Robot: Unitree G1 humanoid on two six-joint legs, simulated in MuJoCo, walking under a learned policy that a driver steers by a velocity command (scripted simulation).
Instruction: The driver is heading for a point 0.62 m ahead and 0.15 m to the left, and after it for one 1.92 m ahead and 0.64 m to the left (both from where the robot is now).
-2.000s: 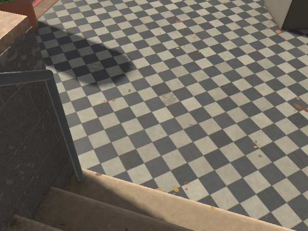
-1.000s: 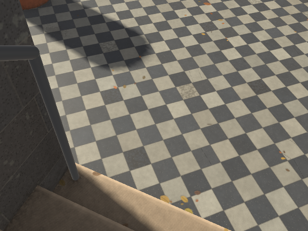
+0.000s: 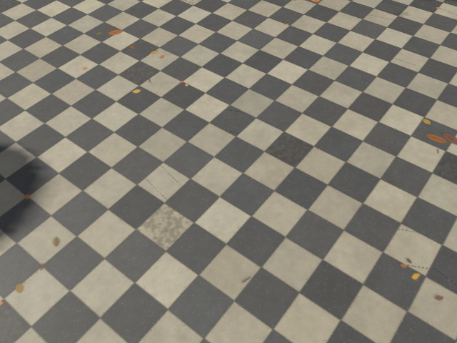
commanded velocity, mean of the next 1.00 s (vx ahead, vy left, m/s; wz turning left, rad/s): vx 1.00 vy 0.00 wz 0.58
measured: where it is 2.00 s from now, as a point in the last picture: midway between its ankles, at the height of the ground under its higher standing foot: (88, 97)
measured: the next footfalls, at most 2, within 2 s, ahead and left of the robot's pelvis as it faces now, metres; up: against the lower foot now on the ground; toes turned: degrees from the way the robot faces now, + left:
right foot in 0.10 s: +0.22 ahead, -0.07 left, -0.19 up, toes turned -6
left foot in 0.44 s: +0.59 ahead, +0.16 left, -0.19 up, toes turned +15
